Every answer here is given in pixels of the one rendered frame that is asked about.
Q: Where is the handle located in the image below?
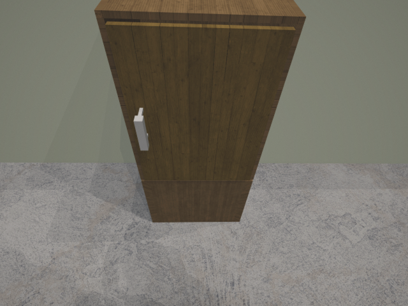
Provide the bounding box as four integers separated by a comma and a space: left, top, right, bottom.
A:
134, 108, 149, 150

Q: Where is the cupboard door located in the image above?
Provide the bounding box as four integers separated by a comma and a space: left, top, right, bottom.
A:
105, 21, 296, 180

